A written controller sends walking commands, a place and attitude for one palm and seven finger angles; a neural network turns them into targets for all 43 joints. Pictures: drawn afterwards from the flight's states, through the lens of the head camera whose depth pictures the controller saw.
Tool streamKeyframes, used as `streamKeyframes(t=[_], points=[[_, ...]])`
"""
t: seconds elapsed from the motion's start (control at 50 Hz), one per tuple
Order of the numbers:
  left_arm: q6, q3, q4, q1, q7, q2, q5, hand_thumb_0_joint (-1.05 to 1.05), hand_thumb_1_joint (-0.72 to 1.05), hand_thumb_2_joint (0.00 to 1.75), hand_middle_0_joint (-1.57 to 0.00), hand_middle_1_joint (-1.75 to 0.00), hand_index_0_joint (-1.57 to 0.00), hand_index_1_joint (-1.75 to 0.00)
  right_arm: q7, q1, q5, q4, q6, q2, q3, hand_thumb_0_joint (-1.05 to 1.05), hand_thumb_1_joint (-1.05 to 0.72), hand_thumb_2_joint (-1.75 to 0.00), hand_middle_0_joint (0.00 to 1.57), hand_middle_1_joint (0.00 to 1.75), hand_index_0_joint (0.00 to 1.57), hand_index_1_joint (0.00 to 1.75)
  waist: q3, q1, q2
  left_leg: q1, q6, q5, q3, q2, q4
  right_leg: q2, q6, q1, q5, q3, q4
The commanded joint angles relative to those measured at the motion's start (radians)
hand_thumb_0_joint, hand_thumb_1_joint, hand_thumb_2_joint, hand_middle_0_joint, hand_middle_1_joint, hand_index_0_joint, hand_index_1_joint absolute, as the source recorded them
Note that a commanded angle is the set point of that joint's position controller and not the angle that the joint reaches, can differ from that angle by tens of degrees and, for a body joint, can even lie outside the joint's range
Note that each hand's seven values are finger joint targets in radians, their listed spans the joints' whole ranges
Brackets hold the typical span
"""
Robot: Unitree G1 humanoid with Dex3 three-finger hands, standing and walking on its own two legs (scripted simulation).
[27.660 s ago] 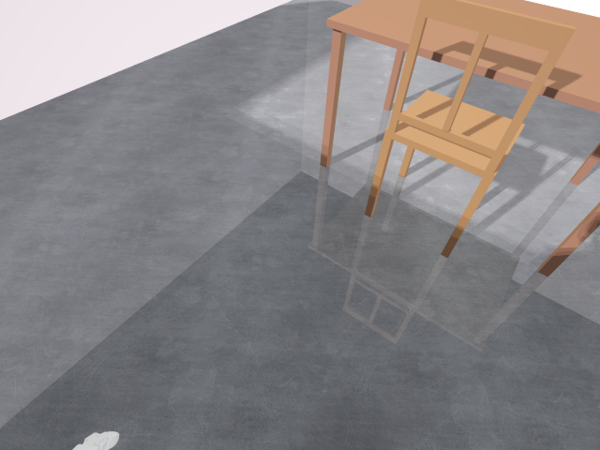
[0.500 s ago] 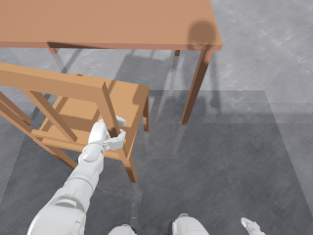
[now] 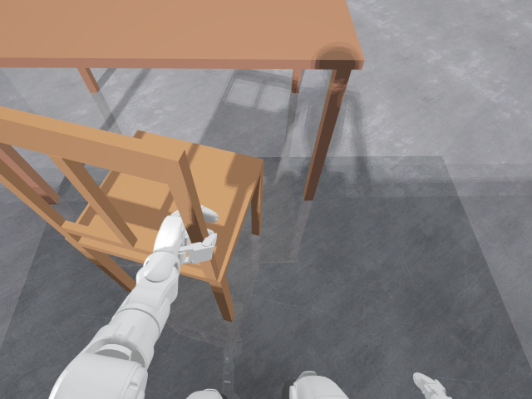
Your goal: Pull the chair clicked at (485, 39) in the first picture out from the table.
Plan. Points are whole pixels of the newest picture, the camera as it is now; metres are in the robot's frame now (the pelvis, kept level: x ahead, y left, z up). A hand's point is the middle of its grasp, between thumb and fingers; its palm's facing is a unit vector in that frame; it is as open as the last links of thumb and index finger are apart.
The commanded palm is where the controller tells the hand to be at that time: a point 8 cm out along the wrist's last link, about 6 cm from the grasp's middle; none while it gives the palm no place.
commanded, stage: step backward, pulling the chair out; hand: left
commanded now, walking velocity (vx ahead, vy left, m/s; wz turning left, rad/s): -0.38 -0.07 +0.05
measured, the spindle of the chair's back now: (103, 206) +0.43 +0.30 -0.06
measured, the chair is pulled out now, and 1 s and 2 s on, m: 0.29 0.51 0.63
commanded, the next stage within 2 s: stop walking, hand still on the chair in 0.98 s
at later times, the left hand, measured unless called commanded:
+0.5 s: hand (206, 315) +0.24 +0.10 -0.06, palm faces -0.10 -0.99 -0.11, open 6.0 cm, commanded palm +0.24 +0.15 -0.06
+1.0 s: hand out of the picture +0.12 +0.08 -0.06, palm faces -0.14 -0.98 -0.11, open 6.0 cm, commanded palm +0.13 +0.14 -0.06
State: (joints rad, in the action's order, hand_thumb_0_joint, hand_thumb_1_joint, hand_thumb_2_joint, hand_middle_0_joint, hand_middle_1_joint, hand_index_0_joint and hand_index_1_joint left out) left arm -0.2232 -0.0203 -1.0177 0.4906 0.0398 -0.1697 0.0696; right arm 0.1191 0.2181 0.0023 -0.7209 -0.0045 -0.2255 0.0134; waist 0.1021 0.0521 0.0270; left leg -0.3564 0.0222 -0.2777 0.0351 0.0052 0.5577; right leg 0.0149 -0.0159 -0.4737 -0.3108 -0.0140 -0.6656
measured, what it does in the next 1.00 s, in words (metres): walks backwards: right foot, then left foot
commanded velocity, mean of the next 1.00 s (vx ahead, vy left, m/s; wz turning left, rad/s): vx -0.36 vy -0.01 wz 0.04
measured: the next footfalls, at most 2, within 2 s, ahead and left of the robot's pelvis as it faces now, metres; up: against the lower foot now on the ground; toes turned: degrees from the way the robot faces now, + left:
right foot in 0.08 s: +0.03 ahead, -0.10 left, +0.00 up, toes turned +1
left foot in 0.38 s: -0.10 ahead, +0.12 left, +0.00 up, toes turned -2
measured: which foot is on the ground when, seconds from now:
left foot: down 0.00-0.14, up 0.16-0.36, down 0.38-0.68, up 0.70-0.90, down 0.92-1.00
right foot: up 0.00-0.06, down 0.08-0.40, up 0.42-0.58, down 0.60-0.96, up 0.98-1.00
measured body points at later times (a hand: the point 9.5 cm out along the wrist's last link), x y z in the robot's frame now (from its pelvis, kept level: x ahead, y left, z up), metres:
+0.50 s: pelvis -0.11 +0.00 +0.00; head -0.04 +0.01 +0.45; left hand +0.24 +0.15 -0.05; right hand -0.04 -0.27 -0.12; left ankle -0.14 +0.12 -0.73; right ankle -0.06 -0.10 -0.72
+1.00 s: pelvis -0.23 +0.00 +0.00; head -0.16 +0.01 +0.45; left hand +0.13 +0.14 -0.05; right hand -0.15 -0.28 -0.12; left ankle -0.25 +0.12 -0.73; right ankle -0.14 -0.11 -0.73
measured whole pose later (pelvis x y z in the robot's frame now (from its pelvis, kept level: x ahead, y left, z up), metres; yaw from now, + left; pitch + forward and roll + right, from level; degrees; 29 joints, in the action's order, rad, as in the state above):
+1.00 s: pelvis -0.23 +0.00 +0.00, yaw +0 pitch +6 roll +0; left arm -0.22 -0.07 -1.06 0.50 0.05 -0.13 0.06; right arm 0.14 0.24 0.03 -0.75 -0.03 -0.27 0.00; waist 0.06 0.07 0.02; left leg -0.33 0.00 -0.30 0.04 -0.02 0.54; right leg 0.03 -0.01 -0.50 -0.16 -0.02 -0.50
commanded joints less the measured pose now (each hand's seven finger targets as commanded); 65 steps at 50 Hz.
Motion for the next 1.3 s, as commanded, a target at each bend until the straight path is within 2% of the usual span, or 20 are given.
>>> streamKeyframes(t=[0.0,0.06,0.12,0.16,0.22,0.32,0.34,0.42,0.48,0.54,0.6,0.66,0.74,0.86,0.9,0.98,1.06,1.12,1.2,1.28], points=[[-0.073,0.002,0.152,0.361,0.025,-0.061,-0.033,0.0,0.9,0.9,-0.5,-1.45,-0.5,-1.45,-0.021,0.084,-0.011,0.036,-0.036,-0.132,0.046,0.0,-0.9,-0.9,0.2,0.3,0.2,0.3,-0.425,0.012,-0.26,0.407,-0.121,0.937,0.149,0.252,-0.015,0.011,0.009,0.049,0.023,-0.018,0.065],[-0.086,0.024,0.099,0.366,0.022,-0.106,-0.055,0.0,0.9,0.9,-0.5,-1.45,-0.5,-1.45,-0.023,0.083,0.002,0.006,-0.051,-0.135,0.048,0.0,-0.9,-0.9,0.2,0.3,0.2,0.3,-0.46,0.018,-0.162,0.328,-0.05,0.795,0.05,0.163,0.082,-0.018,-0.007,0.182,0.474,-0.029,0.222],[-0.09,0.095,0.033,0.323,0.026,-0.221,-0.057,0.0,0.9,0.9,-0.5,-1.45,-0.5,-1.45,0.0,0.048,0.029,0.021,-0.059,-0.143,0.051,0.0,-0.9,-0.9,0.2,0.3,0.2,0.3,-0.477,-0.013,0.129,-0.087,0.036,-0.179,0.0,-0.007,0.337,-0.26,0.049,0.407,0.994,-0.211,0.222],[-0.07,0.095,-0.011,0.32,0.028,-0.195,-0.058,0.0,0.9,0.9,-0.5,-1.45,-0.5,-1.45,-0.001,-0.017,0.024,0.023,-0.065,-0.14,0.05,0.0,-0.9,-0.9,0.2,0.3,0.2,0.3,-0.48,-0.046,0.085,-0.124,0.024,-0.256,0.097,-0.004,0.51,-0.323,0.068,0.358,0.81,-0.225,0.215],[-0.068,0.081,0.026,0.325,0.028,-0.172,-0.061,0.0,0.9,0.9,-0.5,-1.45,-0.5,-1.45,0.002,-0.009,0.016,0.011,-0.072,-0.134,0.026,0.0,-0.9,-0.9,0.2,0.3,0.2,0.3,-0.474,-0.027,0.011,-0.091,0.024,-0.204,0.082,-0.002,0.4,-0.275,0.116,0.358,0.635,-0.18,0.232],[-0.066,0.025,0.067,0.301,0.034,-0.115,-0.022,0.0,0.9,0.9,-0.5,-1.45,-0.5,-1.45,0.024,0.053,0.028,0.009,-0.07,-0.166,0.014,0.0,-0.9,-0.9,0.2,0.3,0.2,0.3,-0.442,0.006,0.104,0.079,-0.002,-0.035,0.021,0.02,-0.088,-0.162,0.029,0.323,0.456,-0.073,0.251],[-0.075,0.013,0.098,0.305,0.032,-0.099,-0.021,0.0,0.9,0.9,-0.5,-1.45,-0.5,-1.45,0.026,0.063,0.027,0.017,-0.067,-0.183,0.018,0.0,-0.9,-0.9,0.2,0.3,0.2,0.3,-0.448,0.005,0.005,0.101,-0.04,0.206,0.092,0.09,-0.196,-0.083,-0.023,0.27,0.36,-0.019,0.206],[-0.1,-0.055,0.223,0.445,0.012,-0.019,-0.013,0.0,0.9,0.9,-0.5,-1.45,-0.5,-1.45,0.022,0.043,0.0,0.054,-0.054,-0.13,0.013,0.0,-0.9,-0.9,0.2,0.3,0.2,0.3,-0.458,0.027,-0.294,0.228,-0.102,0.625,0.197,0.232,-0.18,0.015,-0.014,0.102,0.031,0.002,-0.028],[-0.089,-0.014,0.137,0.416,0.024,-0.042,-0.022,0.0,0.9,0.9,-0.5,-1.45,-0.5,-1.45,-0.002,0.087,-0.018,0.021,-0.061,-0.129,0.032,0.0,-0.9,-0.9,0.2,0.3,0.2,0.3,-0.404,0.011,-0.255,0.356,-0.146,0.91,0.212,0.278,-0.101,0.011,0.015,-0.016,-0.096,-0.044,-0.069],[-0.09,-0.003,0.049,0.409,0.023,-0.051,-0.035,0.0,0.9,0.9,-0.5,-1.45,-0.5,-1.45,-0.023,0.127,-0.007,-0.035,-0.081,-0.147,0.045,0.0,-0.9,-0.9,0.2,0.3,0.2,0.3,-0.453,0.023,-0.187,0.53,-0.087,1.081,0.121,0.217,0.052,0.024,0.002,0.001,0.138,-0.014,0.171],[-0.114,0.009,0.029,0.425,0.015,-0.075,-0.057,0.0,0.9,0.9,-0.5,-1.45,-0.5,-1.45,-0.019,0.104,-0.001,-0.043,-0.089,-0.139,0.04,0.0,-0.9,-0.9,0.2,0.3,0.2,0.3,-0.462,0.02,-0.142,0.276,-0.025,0.758,0.038,0.137,0.117,-0.029,0.01,0.197,0.573,-0.045,0.229],[-0.108,0.095,-0.029,0.325,0.022,-0.194,-0.057,0.0,0.9,0.9,-0.5,-1.45,-0.5,-1.45,0.001,0.072,0.022,0.0,-0.085,-0.154,0.043,0.0,-0.9,-0.9,0.2,0.3,0.2,0.3,-0.515,-0.017,0.13,-0.126,0.034,-0.196,0.04,-0.004,0.336,-0.276,0.03,0.473,1.13,-0.215,0.188],[-0.077,0.071,0.027,0.322,0.02,-0.161,-0.055,0.0,0.9,0.9,-0.5,-1.45,-0.5,-1.45,0.005,0.016,0.017,0.009,-0.079,-0.138,0.029,0.0,-0.9,-0.9,0.2,0.3,0.2,0.3,-0.519,-0.027,0.016,-0.115,0.02,-0.212,0.092,-0.003,0.382,-0.282,0.104,0.393,0.666,-0.198,0.223],[-0.058,0.011,0.105,0.29,0.031,-0.1,-0.02,0.0,0.9,0.9,-0.5,-1.45,-0.5,-1.45,0.021,0.061,0.026,0.028,-0.063,-0.158,0.007,0.0,-0.9,-0.9,0.2,0.3,0.2,0.3,-0.473,0.011,0.098,0.063,-0.004,-0.031,0.028,0.009,-0.086,-0.158,0.028,0.347,0.432,-0.073,0.264],[-0.076,-0.019,0.15,0.309,0.024,-0.063,-0.013,0.0,0.9,0.9,-0.5,-1.45,-0.5,-1.45,0.029,0.066,0.026,0.055,-0.056,-0.178,0.016,0.0,-0.9,-0.9,0.2,0.3,0.2,0.3,-0.477,0.008,-0.068,0.116,-0.066,0.352,0.145,0.132,-0.191,0.002,-0.039,0.251,0.294,0.011,0.161],[-0.071,-0.047,0.175,0.42,0.017,-0.025,-0.007,0.0,0.9,0.9,-0.5,-1.45,-0.5,-1.45,0.025,0.06,0.001,0.063,-0.052,-0.131,0.01,0.0,-0.9,-0.9,0.2,0.3,0.2,0.3,-0.429,0.011,-0.299,0.19,-0.117,0.509,0.212,0.238,-0.213,0.033,-0.006,0.106,-0.055,-0.008,-0.049],[-0.074,-0.019,0.065,0.418,0.021,-0.041,-0.013,0.0,0.9,0.9,-0.5,-1.45,-0.5,-1.45,0.005,0.123,0.001,-0.003,-0.074,-0.15,0.034,0.0,-0.9,-0.9,0.2,0.3,0.2,0.3,-0.434,0.012,-0.159,0.402,-0.094,0.833,0.116,0.205,-0.02,0.027,-0.002,0.081,0.132,-0.024,0.175],[-0.063,-0.03,0.225,0.25,0.002,-0.043,-0.037,0.0,0.9,0.9,-0.5,-1.45,-0.5,-1.45,-0.008,0.053,0.001,0.106,-0.062,-0.141,0.019,0.0,-0.9,-0.9,0.2,0.3,0.2,0.3,-0.425,-0.007,-0.128,0.187,-0.036,0.521,0.035,0.101,-0.027,-0.027,-0.005,0.359,0.49,-0.043,0.256],[-0.035,0.01,0.214,0.127,0.026,-0.09,-0.03,0.0,0.9,0.9,-0.5,-1.45,-0.5,-1.45,-0.003,0.037,0.02,0.131,-0.049,-0.121,0.013,0.0,-0.9,-0.9,0.2,0.3,0.2,0.3,-0.379,-0.021,0.065,0.067,-0.011,-0.033,-0.015,0.014,-0.053,-0.119,0.012,0.352,0.078,-0.174,0.378],[-0.033,-0.005,0.229,0.1,0.04,-0.066,-0.04,0.0,0.9,0.9,-0.5,-1.45,-0.5,-1.45,0.007,0.023,0.011,0.127,-0.043,-0.103,-0.002,0.0,-0.9,-0.9,0.2,0.3,0.2,0.3,-0.352,-0.015,0.03,0.17,-0.028,-0.049,-0.036,-0.011,-0.086,-0.106,-0.014,0.237,-0.182,-0.156,0.465]])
